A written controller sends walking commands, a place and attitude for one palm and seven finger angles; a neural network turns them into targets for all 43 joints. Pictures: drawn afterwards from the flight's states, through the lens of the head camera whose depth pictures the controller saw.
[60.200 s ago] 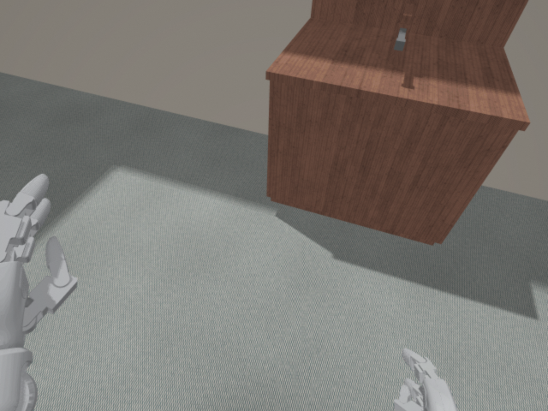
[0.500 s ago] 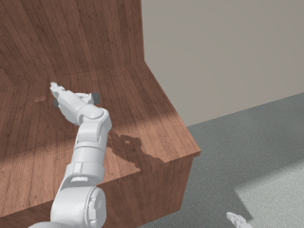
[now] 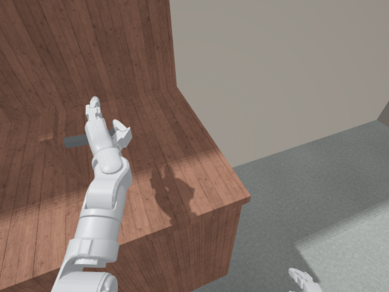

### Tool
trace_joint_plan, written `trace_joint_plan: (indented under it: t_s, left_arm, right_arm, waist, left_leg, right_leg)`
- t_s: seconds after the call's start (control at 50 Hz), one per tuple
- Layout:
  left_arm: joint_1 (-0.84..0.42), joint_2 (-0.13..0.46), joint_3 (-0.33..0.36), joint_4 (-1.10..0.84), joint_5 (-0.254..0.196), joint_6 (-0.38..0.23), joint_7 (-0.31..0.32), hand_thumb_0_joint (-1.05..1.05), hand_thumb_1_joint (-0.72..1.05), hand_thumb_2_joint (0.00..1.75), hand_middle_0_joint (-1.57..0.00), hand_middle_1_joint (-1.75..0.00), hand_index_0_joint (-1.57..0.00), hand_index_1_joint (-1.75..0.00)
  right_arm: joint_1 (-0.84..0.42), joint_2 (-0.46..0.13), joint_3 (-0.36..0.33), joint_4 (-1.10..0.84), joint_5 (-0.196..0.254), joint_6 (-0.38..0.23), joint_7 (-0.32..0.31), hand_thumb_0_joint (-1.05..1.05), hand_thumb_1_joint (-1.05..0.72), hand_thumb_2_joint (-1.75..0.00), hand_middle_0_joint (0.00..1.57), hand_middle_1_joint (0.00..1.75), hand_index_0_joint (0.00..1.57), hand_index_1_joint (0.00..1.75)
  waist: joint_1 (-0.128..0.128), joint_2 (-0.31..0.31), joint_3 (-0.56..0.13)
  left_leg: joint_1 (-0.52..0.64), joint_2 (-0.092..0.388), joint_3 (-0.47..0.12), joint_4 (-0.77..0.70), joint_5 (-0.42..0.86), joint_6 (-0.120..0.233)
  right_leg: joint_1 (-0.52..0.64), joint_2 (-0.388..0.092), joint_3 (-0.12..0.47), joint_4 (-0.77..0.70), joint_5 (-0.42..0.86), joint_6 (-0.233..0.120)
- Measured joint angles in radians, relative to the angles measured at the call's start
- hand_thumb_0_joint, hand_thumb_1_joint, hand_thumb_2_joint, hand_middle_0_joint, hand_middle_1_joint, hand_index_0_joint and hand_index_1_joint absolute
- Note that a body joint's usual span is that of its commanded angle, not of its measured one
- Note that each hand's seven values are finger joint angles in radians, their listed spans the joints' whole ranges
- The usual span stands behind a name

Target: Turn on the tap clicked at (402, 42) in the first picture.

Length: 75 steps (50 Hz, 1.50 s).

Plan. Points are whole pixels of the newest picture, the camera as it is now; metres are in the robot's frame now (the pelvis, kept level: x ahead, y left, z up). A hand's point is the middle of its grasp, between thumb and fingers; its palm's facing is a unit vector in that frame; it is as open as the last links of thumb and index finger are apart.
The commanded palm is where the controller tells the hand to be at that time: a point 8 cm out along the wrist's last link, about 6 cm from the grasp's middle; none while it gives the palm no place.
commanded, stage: draw the hand back beside the body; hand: left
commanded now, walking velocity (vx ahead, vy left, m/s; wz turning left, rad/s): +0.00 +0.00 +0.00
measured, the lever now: (116, 134) +0.48 +0.23 +0.08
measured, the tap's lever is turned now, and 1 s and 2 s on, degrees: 81 81 81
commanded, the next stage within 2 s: step back with the hand held close in 1.28 s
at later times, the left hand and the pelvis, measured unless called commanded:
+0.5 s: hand (95, 181) +0.28 +0.20 +0.14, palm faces +0.22 -0.95 -0.24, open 7.6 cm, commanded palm +0.24 +0.25 +0.16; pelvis -0.01 +0.01 +0.01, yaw -1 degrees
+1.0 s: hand (38, 213) +0.21 +0.26 +0.15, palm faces +0.36 -0.86 -0.35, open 7.4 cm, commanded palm +0.16 +0.30 +0.17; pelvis +0.01 +0.02 +0.01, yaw +0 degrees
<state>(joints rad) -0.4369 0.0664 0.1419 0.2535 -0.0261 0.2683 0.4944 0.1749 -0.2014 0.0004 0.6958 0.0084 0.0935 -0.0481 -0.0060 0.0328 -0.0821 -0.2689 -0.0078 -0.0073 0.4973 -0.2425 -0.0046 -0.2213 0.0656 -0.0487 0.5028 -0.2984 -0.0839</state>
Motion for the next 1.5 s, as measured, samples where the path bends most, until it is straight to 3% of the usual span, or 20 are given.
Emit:
trace_joint_plan:
  t_s: [0.04,0.1,0.16,0.22,0.3,0.38,0.46,0.56,0.76,0.9,1.04,1.2,1.4,1.5]
  left_arm:
    - [0.068,0.025,0.009,-0.035,-0.028,0.006,-0.052,0.01,0.90,0.90,-0.16,-0.16,-0.16,-0.16]
    - [0.204,0.123,0.010,-0.058,-0.058,-0.062,-0.196,0.01,0.90,0.90,-0.16,-0.17,-0.16,-0.17]
    - [0.331,0.204,0.007,-0.124,-0.065,-0.132,-0.281,0.01,0.90,0.90,-0.17,-0.18,-0.17,-0.18]
    - [0.400,0.238,-0.017,-0.206,-0.059,-0.204,-0.317,0.02,0.90,0.90,-0.17,-0.19,-0.17,-0.19]
    - [0.410,0.241,-0.052,-0.272,-0.051,-0.293,-0.340,0.02,0.90,0.90,-0.17,-0.20,-0.17,-0.20]
    - [0.400,0.228,-0.065,-0.262,-0.050,-0.348,-0.366,0.01,0.90,0.90,-0.17,-0.21,-0.17,-0.21]
    - [0.443,0.222,-0.055,-0.254,-0.054,-0.356,-0.395,0.01,0.90,0.90,-0.18,-0.22,-0.18,-0.22]
    - [0.561,0.233,-0.017,-0.323,-0.055,-0.340,-0.409,0.01,0.90,0.90,-0.19,-0.24,-0.19,-0.24]
    - [0.689,0.248,0.045,-0.482,-0.057,-0.362,-0.396,0.01,0.90,0.90,-0.20,-0.27,-0.19,-0.27]
    - [0.792,0.250,0.052,-0.536,-0.054,-0.351,-0.403,0.01,0.90,0.90,-0.20,-0.29,-0.20,-0.29]
    - [0.897,0.286,0.108,-0.635,-0.054,-0.353,-0.392,0.01,0.89,0.90,-0.21,-0.30,-0.21,-0.30]
    - [0.849,0.259,0.109,-0.591,-0.054,-0.363,-0.385,0.01,0.90,0.90,-0.21,-0.30,-0.21,-0.30]
    - [0.866,0.265,0.090,-0.618,-0.045,-0.370,-0.381,0.01,0.89,0.90,-0.21,-0.30,-0.21,-0.30]
    - [0.821,0.303,0.152,-0.638,-0.047,-0.401,-0.383,0.01,0.89,0.90,-0.21,-0.30,-0.21,-0.30]
  right_arm:
    - [0.009,-0.009,0.004,-0.006,0.009,0.014,-0.008,0.01,-0.91,-0.90,0.20,0.30,0.21,0.30]
    - [0.023,-0.018,0.007,-0.033,0.020,0.015,0.000,0.02,-0.91,-0.90,0.20,0.30,0.20,0.30]
    - [0.039,-0.034,0.001,-0.058,0.025,-0.021,0.002,0.02,-0.91,-0.90,0.20,0.30,0.20,0.30]
    - [0.049,-0.060,-0.009,-0.056,0.023,-0.072,0.002,0.02,-0.91,-0.90,0.19,0.30,0.20,0.30]
    - [0.028,-0.076,-0.010,-0.023,0.019,-0.110,-0.001,0.02,-0.91,-0.90,0.19,0.30,0.20,0.30]
    - [-0.018,-0.052,0.007,-0.013,0.021,-0.111,-0.001,0.02,-0.91,-0.90,0.19,0.30,0.20,0.30]
    - [-0.050,-0.014,0.028,-0.041,0.020,-0.105,0.004,0.02,-0.91,-0.90,0.20,0.30,0.20,0.30]
    - [-0.045,0.001,0.037,-0.076,0.010,-0.105,0.007,0.02,-0.91,-0.90,0.20,0.30,0.21,0.30]
    - [-0.009,-0.037,0.019,-0.043,0.003,-0.111,0.008,0.02,-0.91,-0.90,0.20,0.30,0.21,0.30]
    - [-0.014,-0.028,0.015,-0.046,-0.001,-0.119,0.007,0.02,-0.91,-0.90,0.20,0.30,0.21,0.30]
    - [-0.003,-0.031,0.011,-0.053,-0.003,-0.135,0.007,0.02,-0.91,-0.90,0.20,0.30,0.20,0.30]
    - [-0.018,-0.032,0.012,-0.039,0.000,-0.138,-0.003,0.02,-0.91,-0.90,0.20,0.30,0.20,0.30]
    - [-0.006,-0.019,0.024,-0.040,-0.006,-0.153,-0.002,0.02,-0.91,-0.90,0.20,0.30,0.21,0.30]
    - [-0.011,-0.026,0.027,-0.053,-0.001,-0.139,-0.012,0.02,-0.91,-0.90,0.20,0.30,0.21,0.30]
  waist:
    - [-0.007,0.002,0.005]
    - [-0.021,-0.003,0.023]
    - [-0.016,0.001,0.063]
    - [0.014,0.020,0.100]
    - [0.049,0.042,0.123]
    - [0.051,0.038,0.121]
    - [0.036,0.023,0.116]
    - [0.031,0.023,0.111]
    - [0.068,0.042,0.108]
    - [0.063,0.023,0.111]
    - [0.066,0.029,0.094]
    - [0.078,0.041,0.107]
    - [0.068,0.031,0.106]
    - [0.070,0.044,0.099]
  left_leg:
    - [0.038,0.007,0.007,-0.017,0.001,-0.001]
    - [0.084,0.016,0.018,-0.041,0.007,-0.003]
    - [0.116,0.024,0.019,-0.055,0.013,-0.005]
    - [0.132,0.022,0.011,-0.067,0.024,-0.003]
    - [0.144,0.009,-0.004,-0.088,0.045,0.005]
    - [0.151,0.002,-0.009,-0.108,0.060,0.012]
    - [0.157,0.007,-0.001,-0.118,0.062,0.010]
    - [0.168,0.013,0.011,-0.116,0.049,0.008]
    - [0.176,-0.006,-0.002,-0.106,0.033,0.022]
    - [0.166,-0.006,0.000,-0.094,0.025,0.024]
    - [0.159,-0.005,-0.002,-0.070,0.009,0.027]
    - [0.144,-0.016,-0.014,-0.058,0.018,0.034]
    - [0.147,-0.015,-0.012,-0.062,0.026,0.033]
    - [0.098,-0.006,-0.012,-0.035,0.023,0.035]
  right_leg:
    - [0.039,0.007,0.009,-0.026,0.010,0.000]
    - [0.083,0.016,0.021,-0.055,0.023,-0.004]
    - [0.121,0.024,0.024,-0.086,0.039,-0.007]
    - [0.149,0.023,0.017,-0.115,0.057,-0.005]
    - [0.167,0.012,0.002,-0.136,0.071,0.002]
    - [0.171,0.005,-0.004,-0.148,0.079,0.006]
    - [0.176,0.009,0.006,-0.161,0.086,0.005]
    - [0.191,0.015,0.019,-0.177,0.088,0.006]
    - [0.208,-0.003,0.006,-0.173,0.068,0.020]
    - [0.199,-0.003,0.007,-0.165,0.063,0.023]
    - [0.203,-0.002,0.006,-0.161,0.058,0.026]
    - [0.189,-0.012,-0.009,-0.140,0.056,0.033]
    - [0.191,-0.011,-0.008,-0.145,0.064,0.032]
    - [0.152,-0.002,-0.008,-0.142,0.076,0.034]
